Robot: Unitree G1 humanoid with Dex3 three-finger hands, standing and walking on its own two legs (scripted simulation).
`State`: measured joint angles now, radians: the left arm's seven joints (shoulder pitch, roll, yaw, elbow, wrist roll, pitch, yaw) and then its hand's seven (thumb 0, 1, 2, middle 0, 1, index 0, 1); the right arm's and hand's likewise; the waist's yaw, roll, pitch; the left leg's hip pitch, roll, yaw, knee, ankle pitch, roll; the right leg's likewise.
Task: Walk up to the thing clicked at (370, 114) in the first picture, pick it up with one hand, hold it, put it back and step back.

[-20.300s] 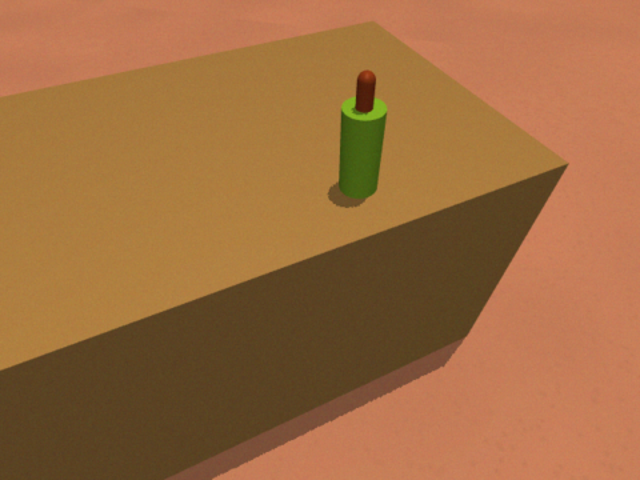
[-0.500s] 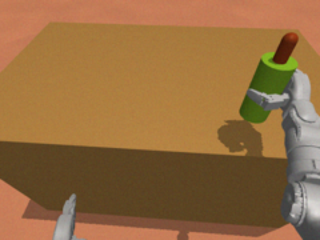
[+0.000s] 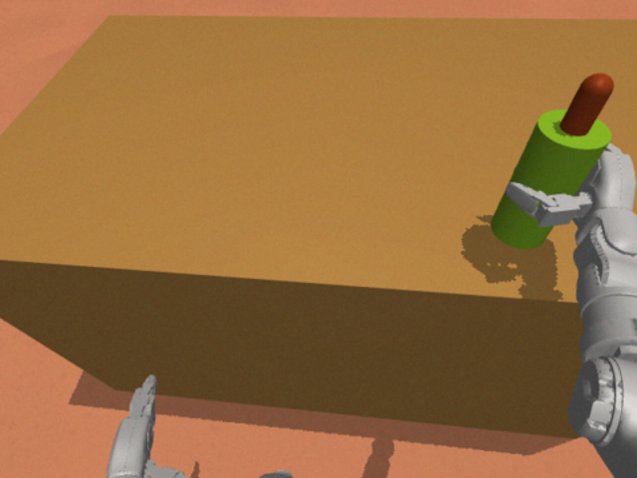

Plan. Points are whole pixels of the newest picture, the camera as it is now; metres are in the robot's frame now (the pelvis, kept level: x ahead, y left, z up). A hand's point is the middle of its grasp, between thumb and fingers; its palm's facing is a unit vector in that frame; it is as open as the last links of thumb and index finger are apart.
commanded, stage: lower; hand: right
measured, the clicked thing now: (552, 166) +0.46 -0.22 +0.14
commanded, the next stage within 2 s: loosen in 0.52 s
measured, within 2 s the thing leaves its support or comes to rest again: rests again in 0.26 s
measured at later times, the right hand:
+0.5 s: hand (541, 190) +0.47 -0.23 +0.09, palm faces +0.18 +0.98 +0.02, open 10.2 cm
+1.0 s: hand (544, 192) +0.46 -0.24 +0.09, palm faces +0.18 +0.98 +0.02, open 10.5 cm
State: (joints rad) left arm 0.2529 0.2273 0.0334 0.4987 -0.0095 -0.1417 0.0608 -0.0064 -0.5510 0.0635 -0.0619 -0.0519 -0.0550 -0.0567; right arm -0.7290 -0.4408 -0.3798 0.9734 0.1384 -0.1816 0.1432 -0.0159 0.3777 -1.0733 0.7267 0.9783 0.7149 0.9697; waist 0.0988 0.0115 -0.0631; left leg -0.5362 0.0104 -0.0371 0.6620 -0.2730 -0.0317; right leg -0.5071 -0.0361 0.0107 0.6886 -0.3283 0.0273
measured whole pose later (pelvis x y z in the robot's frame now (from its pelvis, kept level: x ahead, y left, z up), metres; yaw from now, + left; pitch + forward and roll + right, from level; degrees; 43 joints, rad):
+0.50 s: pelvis +0.01 +0.00 -0.01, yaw +0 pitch +12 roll +1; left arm 0.30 0.22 0.03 0.37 0.00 -0.11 0.04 -0.01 -0.55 0.06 -0.06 -0.05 -0.05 -0.06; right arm -0.70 -0.44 -0.40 0.98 0.13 -0.26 0.14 -0.02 0.38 -1.07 0.73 0.98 0.71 0.97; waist 0.12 0.01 -0.10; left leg -0.65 0.01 -0.03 0.77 -0.33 -0.04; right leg -0.63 -0.04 0.02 0.81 -0.39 0.02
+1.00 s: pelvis +0.00 +0.00 -0.03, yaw -1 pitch +14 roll +1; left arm 0.37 0.24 0.03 0.23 0.00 -0.08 0.03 -0.01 -0.53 0.05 -0.06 -0.05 -0.06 -0.05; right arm -0.75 -0.47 -0.42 0.99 0.13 -0.26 0.16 -0.01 0.36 -0.78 0.80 0.84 0.79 0.83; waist 0.12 0.01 -0.11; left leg -0.74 0.01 -0.03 0.86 -0.36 -0.03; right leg -0.71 -0.03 0.03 0.89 -0.41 0.03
